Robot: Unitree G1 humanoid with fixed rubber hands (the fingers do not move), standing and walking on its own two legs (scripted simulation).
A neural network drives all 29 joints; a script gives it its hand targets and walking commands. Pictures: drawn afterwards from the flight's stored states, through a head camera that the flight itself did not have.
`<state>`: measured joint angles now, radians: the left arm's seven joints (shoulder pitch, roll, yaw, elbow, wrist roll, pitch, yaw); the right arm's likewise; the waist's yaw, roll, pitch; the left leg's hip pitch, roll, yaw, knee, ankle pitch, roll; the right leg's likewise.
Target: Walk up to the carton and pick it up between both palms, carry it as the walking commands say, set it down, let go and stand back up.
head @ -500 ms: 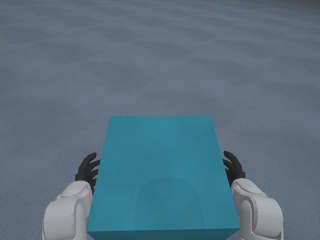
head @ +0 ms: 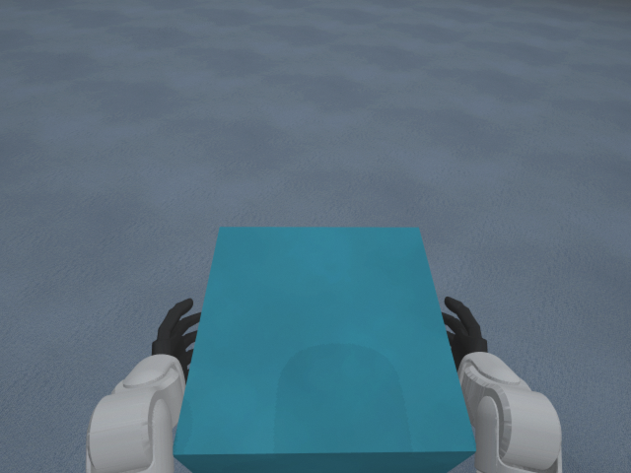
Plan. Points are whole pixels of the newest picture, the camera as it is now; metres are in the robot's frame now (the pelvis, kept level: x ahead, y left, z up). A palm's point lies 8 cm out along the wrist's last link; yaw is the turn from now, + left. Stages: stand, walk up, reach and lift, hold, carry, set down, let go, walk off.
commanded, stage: carry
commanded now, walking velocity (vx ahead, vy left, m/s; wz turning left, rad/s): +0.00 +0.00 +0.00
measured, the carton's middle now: (319, 369) +0.27 +0.00 +0.02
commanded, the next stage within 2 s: hold in 0.70 s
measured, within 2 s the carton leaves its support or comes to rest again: neither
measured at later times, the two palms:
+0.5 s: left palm (186, 361) +0.25 +0.15 +0.08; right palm (477, 355) +0.25 -0.18 +0.08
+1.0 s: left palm (201, 351) +0.28 +0.15 +0.04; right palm (465, 343) +0.29 -0.19 +0.05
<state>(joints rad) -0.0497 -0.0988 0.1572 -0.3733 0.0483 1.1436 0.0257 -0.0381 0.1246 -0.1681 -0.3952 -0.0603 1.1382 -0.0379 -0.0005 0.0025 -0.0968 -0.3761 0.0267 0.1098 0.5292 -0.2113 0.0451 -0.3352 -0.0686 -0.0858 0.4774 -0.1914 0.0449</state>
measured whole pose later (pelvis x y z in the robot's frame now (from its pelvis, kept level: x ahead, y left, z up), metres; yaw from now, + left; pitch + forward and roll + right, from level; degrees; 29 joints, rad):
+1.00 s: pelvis +0.01 -0.03 +0.01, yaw +0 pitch -5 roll +0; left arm -0.13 -0.05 0.16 0.07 0.14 0.74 0.00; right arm -0.17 0.05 -0.13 0.14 -0.13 0.70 0.01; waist -0.01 -0.01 0.03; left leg -0.14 0.00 0.04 0.41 -0.18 0.01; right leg -0.12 0.00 -0.02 0.41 -0.20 -0.01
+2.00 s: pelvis +0.01 -0.03 +0.01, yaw +1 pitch -4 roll +0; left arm -0.28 -0.14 0.35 0.28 0.26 0.60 -0.09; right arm -0.30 0.13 -0.33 0.31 -0.27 0.59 0.11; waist -0.02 -0.01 0.10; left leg -0.18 0.00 0.03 0.45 -0.20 0.01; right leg -0.16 -0.01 -0.02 0.46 -0.23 -0.01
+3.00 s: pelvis -0.04 -0.03 -0.10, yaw +1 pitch +32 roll +0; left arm -0.66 -0.10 0.48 0.47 0.29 0.39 -0.10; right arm -0.66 0.08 -0.49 0.46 -0.30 0.38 0.13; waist -0.02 0.01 -0.12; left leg -1.31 0.01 0.02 1.06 -0.32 0.01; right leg -1.29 -0.01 -0.02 1.08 -0.36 -0.01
